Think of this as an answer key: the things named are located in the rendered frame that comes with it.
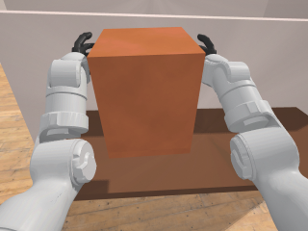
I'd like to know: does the robot right forearm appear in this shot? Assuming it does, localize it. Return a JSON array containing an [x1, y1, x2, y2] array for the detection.
[[201, 54, 300, 166]]

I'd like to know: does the robot right hand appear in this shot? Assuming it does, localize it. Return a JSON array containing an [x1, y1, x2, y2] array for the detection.
[[197, 34, 217, 56]]

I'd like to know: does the robot left forearm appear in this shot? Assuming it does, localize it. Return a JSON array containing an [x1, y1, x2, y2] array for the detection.
[[29, 52, 90, 179]]

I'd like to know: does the carton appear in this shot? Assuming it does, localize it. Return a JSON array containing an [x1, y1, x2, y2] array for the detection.
[[87, 27, 206, 159]]

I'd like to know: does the robot right upper arm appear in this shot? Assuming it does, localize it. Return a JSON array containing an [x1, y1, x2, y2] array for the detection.
[[230, 125, 308, 231]]

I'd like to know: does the robot left hand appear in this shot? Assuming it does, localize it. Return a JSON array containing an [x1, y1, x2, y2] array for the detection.
[[71, 32, 94, 57]]

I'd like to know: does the robot left upper arm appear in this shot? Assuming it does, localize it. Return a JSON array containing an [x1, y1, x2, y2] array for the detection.
[[0, 139, 97, 231]]

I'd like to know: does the table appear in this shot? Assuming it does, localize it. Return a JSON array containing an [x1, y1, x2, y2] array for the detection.
[[67, 107, 308, 201]]

